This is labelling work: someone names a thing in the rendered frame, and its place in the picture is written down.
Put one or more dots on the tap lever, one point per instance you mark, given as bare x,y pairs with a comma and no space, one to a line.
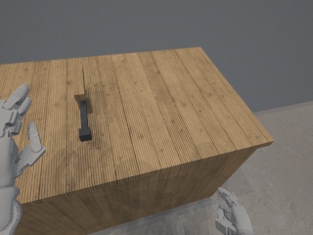
84,132

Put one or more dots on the robot left hand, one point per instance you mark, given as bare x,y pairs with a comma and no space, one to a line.
11,113

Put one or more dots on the robot right hand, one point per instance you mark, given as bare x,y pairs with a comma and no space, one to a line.
237,221

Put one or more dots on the counter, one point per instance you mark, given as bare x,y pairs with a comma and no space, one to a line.
167,130

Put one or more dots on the left robot forearm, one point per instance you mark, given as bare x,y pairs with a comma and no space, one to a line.
10,210

